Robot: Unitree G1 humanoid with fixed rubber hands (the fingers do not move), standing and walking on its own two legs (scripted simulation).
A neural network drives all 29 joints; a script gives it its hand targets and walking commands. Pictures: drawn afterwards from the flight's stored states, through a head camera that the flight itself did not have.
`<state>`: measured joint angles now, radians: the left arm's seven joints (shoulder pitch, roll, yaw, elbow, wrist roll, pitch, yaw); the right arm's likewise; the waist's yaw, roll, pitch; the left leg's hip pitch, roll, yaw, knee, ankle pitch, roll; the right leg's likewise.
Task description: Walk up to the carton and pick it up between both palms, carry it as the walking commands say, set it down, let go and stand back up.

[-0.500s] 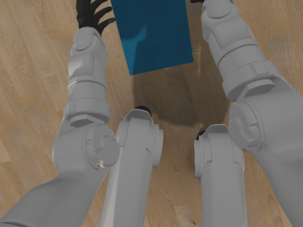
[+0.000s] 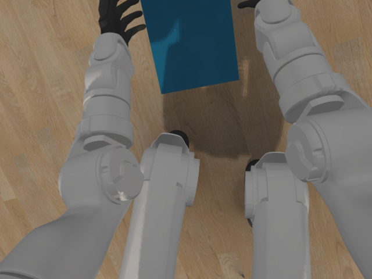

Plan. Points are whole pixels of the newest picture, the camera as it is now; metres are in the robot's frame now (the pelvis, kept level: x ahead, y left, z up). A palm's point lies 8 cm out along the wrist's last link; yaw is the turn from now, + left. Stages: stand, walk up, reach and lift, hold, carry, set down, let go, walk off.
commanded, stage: set down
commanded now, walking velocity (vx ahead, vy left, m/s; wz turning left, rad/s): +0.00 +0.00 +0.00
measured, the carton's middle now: (192, 31) +0.51 +0.11 -0.30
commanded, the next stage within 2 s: none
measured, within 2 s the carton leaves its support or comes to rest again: rests again in 0.82 s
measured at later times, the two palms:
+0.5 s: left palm (115, 34) +0.48 +0.23 -0.19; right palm (263, 2) +0.54 -0.02 -0.21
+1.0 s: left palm (113, 38) +0.47 +0.24 -0.20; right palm (257, 3) +0.54 -0.01 -0.21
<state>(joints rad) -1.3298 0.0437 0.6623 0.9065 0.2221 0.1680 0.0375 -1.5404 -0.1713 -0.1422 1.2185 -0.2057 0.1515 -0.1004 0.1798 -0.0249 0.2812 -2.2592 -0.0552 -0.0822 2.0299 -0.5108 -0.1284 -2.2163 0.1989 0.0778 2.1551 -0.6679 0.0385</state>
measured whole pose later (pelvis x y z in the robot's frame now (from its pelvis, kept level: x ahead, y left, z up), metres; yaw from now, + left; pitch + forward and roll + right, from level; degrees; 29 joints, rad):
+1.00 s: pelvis +0.00 +0.01 -0.01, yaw +0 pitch +41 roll +5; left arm -1.35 0.12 0.62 1.03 0.14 0.10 0.02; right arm -1.56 -0.17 -0.12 1.23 -0.22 0.11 -0.05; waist 0.18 0.01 0.33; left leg -2.25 -0.04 -0.04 2.07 -0.53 -0.11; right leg -2.22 0.15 0.08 2.19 -0.68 0.03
